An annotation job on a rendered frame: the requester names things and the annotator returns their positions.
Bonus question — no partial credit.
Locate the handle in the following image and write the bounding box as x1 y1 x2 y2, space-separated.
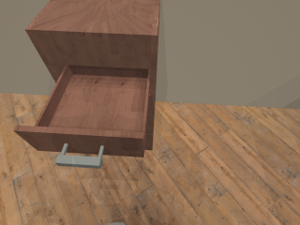
54 143 104 169

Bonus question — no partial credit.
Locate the drawer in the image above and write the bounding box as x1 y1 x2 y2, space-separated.
13 65 151 158

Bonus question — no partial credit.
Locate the cabinet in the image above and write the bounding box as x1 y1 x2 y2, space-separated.
24 0 160 151

